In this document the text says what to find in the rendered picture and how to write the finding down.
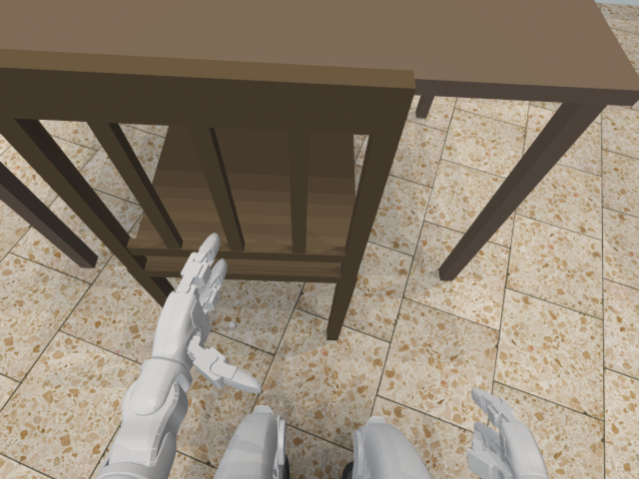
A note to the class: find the left robot forearm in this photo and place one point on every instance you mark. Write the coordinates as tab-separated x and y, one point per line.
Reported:
153	409

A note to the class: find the robot thigh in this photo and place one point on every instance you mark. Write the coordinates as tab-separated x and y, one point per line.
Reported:
381	451
257	446

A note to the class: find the left robot thigh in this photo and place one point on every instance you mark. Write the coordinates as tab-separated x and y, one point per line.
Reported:
257	446

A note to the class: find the right robot hand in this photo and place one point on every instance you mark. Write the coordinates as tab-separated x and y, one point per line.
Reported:
512	453

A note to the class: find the table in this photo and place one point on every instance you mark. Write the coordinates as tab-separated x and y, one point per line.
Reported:
560	51

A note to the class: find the chair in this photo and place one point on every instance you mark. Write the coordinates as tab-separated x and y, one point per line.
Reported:
259	153

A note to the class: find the right robot thigh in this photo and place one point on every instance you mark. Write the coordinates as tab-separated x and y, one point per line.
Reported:
381	451

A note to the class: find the left robot hand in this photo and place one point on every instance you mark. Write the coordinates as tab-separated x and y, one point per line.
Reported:
185	312

